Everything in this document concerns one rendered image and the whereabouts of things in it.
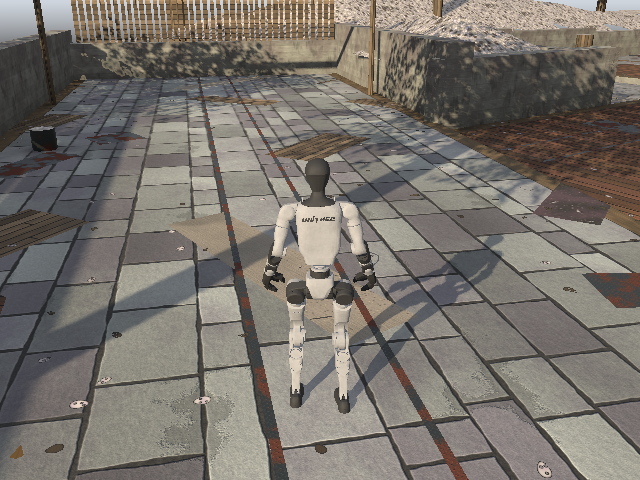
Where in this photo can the robot right upper arm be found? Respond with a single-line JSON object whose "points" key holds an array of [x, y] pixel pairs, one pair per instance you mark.
{"points": [[350, 211]]}

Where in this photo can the robot left upper arm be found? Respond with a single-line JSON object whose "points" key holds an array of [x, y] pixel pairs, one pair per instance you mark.
{"points": [[287, 212]]}

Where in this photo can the robot left forearm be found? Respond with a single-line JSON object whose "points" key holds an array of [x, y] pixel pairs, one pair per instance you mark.
{"points": [[272, 263]]}

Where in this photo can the robot left shin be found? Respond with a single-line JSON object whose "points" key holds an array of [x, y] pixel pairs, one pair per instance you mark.
{"points": [[296, 362]]}

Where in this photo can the right robot hand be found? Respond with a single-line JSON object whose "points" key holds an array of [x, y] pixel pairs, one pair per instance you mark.
{"points": [[361, 277]]}

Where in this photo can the humanoid robot head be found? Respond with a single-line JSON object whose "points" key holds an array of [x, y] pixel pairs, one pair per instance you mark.
{"points": [[317, 173]]}

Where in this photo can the left robot hand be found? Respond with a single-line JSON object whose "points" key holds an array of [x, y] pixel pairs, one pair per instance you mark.
{"points": [[266, 281]]}

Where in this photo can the robot right forearm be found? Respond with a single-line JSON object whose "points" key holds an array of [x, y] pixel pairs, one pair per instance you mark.
{"points": [[366, 262]]}

